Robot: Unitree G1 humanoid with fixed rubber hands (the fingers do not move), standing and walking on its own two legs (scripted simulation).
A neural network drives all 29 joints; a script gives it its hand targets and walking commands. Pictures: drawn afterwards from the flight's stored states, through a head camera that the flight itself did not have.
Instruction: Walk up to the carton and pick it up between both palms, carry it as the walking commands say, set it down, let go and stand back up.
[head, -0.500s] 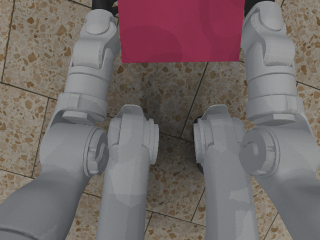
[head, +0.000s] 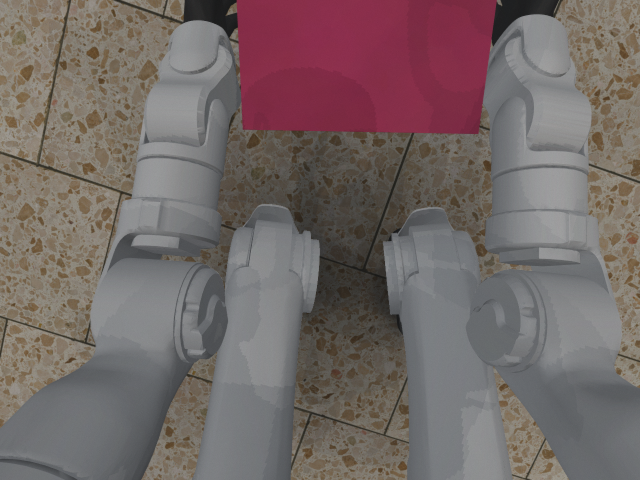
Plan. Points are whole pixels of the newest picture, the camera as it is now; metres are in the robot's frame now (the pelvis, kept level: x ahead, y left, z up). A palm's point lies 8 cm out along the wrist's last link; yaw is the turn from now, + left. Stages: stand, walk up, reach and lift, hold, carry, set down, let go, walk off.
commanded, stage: reach and lift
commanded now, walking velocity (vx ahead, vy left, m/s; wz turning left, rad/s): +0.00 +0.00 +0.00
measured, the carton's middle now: (360, 34) +0.53 +0.00 -0.18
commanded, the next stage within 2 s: none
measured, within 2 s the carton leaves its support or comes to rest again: neither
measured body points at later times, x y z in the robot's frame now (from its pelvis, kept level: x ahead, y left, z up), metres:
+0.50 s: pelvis -0.01 +0.00 +0.05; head +0.32 +0.01 +0.34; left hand +0.52 +0.13 -0.07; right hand +0.52 -0.15 -0.06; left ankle +0.15 +0.13 -0.40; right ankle +0.15 -0.13 -0.40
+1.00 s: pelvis -0.01 +0.00 +0.10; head +0.30 +0.00 +0.42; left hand +0.51 +0.13 +0.01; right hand +0.51 -0.15 +0.02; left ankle +0.15 +0.13 -0.40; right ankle +0.15 -0.13 -0.40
